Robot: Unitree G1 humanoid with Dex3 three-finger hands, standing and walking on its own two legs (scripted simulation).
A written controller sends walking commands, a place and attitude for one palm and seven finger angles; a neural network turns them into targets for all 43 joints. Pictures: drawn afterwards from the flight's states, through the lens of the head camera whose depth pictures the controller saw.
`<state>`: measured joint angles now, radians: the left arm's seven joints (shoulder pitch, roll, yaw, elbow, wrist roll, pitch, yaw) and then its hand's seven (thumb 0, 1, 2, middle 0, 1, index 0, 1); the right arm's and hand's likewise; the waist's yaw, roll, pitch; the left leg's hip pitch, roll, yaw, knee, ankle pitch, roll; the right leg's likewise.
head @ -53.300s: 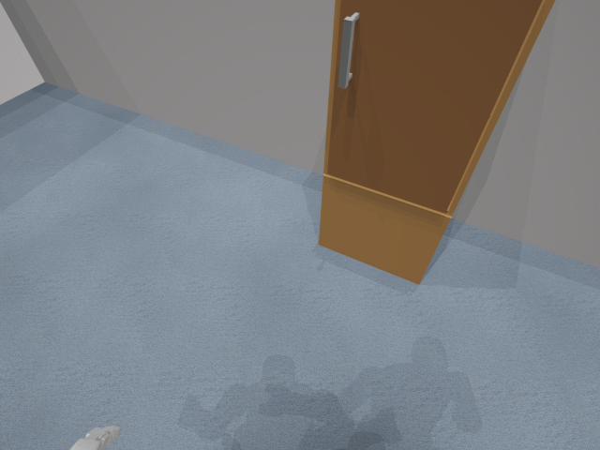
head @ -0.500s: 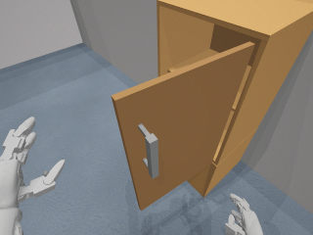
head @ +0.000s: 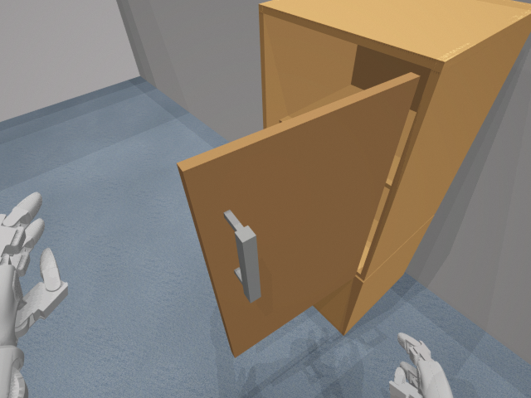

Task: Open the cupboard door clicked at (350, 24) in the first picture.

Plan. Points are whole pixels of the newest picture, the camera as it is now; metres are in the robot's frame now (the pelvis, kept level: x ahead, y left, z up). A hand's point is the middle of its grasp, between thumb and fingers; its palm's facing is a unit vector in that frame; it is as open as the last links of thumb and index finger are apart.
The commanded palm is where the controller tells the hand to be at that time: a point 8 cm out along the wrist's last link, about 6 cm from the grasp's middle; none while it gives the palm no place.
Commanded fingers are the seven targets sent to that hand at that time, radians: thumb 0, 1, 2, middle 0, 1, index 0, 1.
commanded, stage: step back with the hand held close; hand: left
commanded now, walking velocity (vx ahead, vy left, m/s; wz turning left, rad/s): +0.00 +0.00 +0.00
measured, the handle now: (242, 258) +0.29 +0.08 +0.08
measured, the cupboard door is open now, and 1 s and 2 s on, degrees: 83 83 83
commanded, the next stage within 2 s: stop stepping back and stand still in 1.12 s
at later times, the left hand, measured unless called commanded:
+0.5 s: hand (49, 306) +0.17 +0.27 +0.14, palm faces +0.31 -0.80 -0.51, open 7.4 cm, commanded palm +0.10 +0.31 +0.17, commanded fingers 0.00 0.90 0.90 -0.20 -0.30 -0.20 -0.30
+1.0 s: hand out of the picture +0.07 +0.30 +0.16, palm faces +0.46 -0.77 -0.44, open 7.4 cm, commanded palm -0.01 +0.34 +0.17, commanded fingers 0.00 0.90 0.90 -0.20 -0.30 -0.20 -0.30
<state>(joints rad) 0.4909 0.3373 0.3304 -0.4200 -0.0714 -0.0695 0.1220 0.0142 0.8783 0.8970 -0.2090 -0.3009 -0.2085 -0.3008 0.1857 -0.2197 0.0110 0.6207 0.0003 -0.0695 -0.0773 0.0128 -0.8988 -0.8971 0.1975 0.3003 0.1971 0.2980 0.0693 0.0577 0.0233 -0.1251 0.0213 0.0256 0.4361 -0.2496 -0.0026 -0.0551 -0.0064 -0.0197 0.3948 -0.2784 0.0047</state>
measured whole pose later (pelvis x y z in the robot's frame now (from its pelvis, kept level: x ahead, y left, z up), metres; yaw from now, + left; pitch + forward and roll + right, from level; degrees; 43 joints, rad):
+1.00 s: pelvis -0.14 +0.04 -0.02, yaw +1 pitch -1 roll -2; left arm 0.48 0.41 0.44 -0.53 -0.03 -0.22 0.17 0.01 0.88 0.90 -0.21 -0.30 -0.21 -0.30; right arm 0.20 -0.21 -0.01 0.61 -0.01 -0.08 -0.07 0.01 -0.90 -0.90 0.20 0.30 0.20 0.30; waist -0.01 0.00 0.08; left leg -0.44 -0.01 0.01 0.67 -0.19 0.05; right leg -0.46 0.02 0.04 0.82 -0.36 0.03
